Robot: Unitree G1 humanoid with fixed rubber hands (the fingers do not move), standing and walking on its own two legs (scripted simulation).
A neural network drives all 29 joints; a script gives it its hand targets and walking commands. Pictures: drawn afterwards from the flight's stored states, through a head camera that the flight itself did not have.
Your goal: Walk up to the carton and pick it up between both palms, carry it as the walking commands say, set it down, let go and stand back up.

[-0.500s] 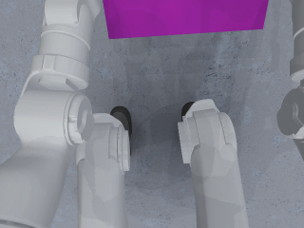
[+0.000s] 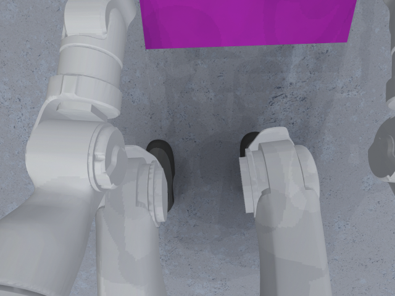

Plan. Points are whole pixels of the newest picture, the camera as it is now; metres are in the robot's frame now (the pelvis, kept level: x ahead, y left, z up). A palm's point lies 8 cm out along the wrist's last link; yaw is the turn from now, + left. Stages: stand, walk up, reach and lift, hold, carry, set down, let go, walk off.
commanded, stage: set down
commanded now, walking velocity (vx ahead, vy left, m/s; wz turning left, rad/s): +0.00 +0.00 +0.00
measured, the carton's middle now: out of the picture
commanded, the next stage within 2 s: none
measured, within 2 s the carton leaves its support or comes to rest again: rests again in 0.36 s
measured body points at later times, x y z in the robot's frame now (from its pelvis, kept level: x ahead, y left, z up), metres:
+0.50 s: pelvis +0.01 +0.00 -0.01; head +0.39 -0.05 +0.22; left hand +0.58 +0.08 -0.20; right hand +0.54 -0.28 -0.20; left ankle +0.12 +0.13 -0.36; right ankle +0.11 -0.12 -0.36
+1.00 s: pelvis +0.01 +0.00 -0.02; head +0.39 -0.05 +0.21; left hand +0.59 +0.08 -0.21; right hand +0.54 -0.28 -0.20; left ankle +0.12 +0.13 -0.36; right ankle +0.11 -0.12 -0.36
